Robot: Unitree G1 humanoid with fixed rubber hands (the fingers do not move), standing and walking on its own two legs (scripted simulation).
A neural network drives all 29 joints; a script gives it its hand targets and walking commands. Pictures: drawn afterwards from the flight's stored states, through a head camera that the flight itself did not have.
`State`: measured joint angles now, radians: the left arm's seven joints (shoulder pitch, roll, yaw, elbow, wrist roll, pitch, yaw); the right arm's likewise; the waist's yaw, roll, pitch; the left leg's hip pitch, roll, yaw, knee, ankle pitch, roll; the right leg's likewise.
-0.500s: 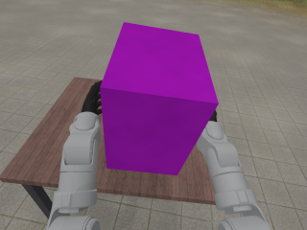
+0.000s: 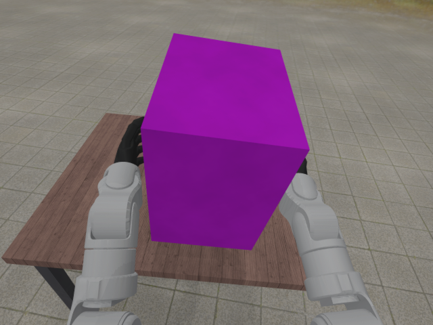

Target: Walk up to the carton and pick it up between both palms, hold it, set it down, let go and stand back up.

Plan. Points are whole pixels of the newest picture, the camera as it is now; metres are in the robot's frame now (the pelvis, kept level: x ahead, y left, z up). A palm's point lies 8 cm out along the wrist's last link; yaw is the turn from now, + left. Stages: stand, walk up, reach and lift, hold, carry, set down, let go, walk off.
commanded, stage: hold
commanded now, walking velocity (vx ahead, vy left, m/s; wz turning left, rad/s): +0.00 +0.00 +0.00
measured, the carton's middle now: (214, 147) +0.41 +0.00 +0.17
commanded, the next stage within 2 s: none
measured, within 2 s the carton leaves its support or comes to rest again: neither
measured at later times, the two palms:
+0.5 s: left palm (125, 165) +0.35 +0.15 +0.18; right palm (290, 172) +0.35 -0.14 +0.16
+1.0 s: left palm (130, 167) +0.34 +0.14 +0.17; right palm (295, 172) +0.35 -0.15 +0.16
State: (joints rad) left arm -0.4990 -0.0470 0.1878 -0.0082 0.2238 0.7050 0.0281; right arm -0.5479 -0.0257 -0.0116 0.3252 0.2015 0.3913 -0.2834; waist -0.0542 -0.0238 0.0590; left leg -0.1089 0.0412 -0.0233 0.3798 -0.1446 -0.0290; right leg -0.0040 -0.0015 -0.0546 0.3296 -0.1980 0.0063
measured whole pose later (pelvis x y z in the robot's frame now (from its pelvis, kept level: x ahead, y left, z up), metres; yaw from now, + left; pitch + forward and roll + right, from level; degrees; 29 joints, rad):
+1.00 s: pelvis +0.00 -0.01 +0.00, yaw +0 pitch -7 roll -1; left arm -0.49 -0.05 0.18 -0.03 0.24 0.73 0.03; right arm -0.55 -0.03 -0.01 0.32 0.21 0.40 -0.28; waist -0.05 -0.05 0.07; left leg -0.11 0.05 -0.02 0.38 -0.14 -0.04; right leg -0.01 0.01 -0.05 0.35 -0.20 0.00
